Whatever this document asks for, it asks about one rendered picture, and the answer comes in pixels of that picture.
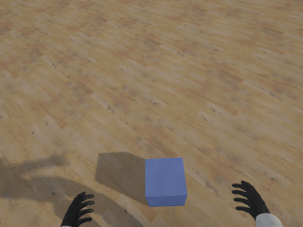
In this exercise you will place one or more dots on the robot left hand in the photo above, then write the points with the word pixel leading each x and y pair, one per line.
pixel 71 217

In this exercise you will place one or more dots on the robot right hand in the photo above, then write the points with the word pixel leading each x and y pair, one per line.
pixel 256 204

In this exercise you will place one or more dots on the carton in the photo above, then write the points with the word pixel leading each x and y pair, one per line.
pixel 165 182

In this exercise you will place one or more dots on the right robot forearm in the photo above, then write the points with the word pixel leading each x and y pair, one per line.
pixel 268 220

